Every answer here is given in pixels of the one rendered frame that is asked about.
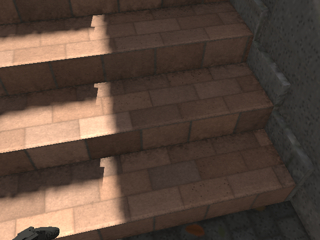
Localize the left robot hand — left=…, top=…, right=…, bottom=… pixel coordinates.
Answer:
left=12, top=226, right=60, bottom=240

